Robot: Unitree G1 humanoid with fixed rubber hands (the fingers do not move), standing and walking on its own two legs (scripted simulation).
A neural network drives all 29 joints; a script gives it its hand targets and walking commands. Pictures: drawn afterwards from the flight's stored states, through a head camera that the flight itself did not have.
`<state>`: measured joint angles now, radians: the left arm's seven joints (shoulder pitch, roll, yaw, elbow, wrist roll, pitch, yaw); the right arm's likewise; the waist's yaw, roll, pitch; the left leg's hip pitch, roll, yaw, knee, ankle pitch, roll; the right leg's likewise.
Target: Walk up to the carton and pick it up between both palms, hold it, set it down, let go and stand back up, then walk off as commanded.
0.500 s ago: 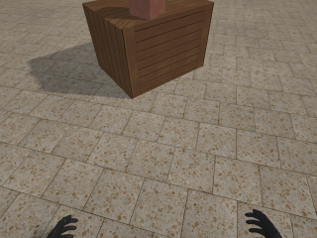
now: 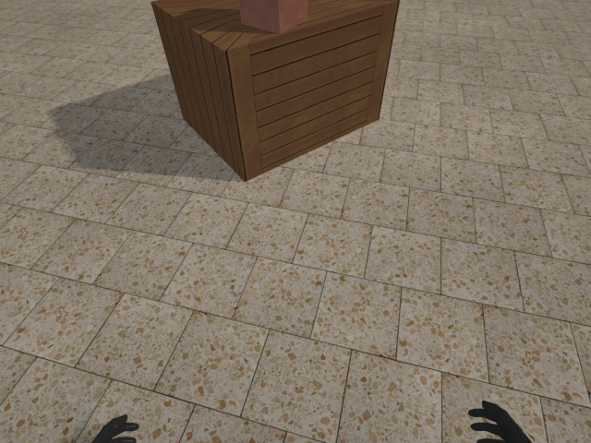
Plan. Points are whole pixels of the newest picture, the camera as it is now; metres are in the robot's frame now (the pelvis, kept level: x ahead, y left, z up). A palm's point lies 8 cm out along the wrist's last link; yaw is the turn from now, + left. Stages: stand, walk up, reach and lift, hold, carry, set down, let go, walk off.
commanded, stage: stand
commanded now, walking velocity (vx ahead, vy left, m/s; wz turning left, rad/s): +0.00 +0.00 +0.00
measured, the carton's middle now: out of the picture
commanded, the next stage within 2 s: walk up in 1.88 s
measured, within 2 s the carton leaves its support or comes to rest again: neither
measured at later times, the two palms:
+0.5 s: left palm out of the picture +0.11 +0.30 -0.09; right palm out of the picture +0.12 -0.27 -0.09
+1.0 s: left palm out of the picture +0.07 +0.30 -0.08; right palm out of the picture +0.08 -0.28 -0.09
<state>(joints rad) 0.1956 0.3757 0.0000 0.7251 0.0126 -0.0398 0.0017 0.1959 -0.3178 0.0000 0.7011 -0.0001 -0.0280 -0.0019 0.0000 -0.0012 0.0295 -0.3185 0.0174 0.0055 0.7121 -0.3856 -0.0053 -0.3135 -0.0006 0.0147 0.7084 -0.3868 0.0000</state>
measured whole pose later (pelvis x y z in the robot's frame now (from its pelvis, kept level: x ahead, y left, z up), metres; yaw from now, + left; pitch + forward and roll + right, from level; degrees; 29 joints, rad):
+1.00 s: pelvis -0.02 +0.00 +0.02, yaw +0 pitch +1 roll +0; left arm 0.20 0.38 0.00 0.91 0.01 -0.05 0.00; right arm 0.20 -0.32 0.00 0.87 0.00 -0.03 0.00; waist 0.00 0.00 -0.03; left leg -0.32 0.02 0.01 0.55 -0.26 -0.01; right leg -0.31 0.00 0.02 0.55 -0.26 0.00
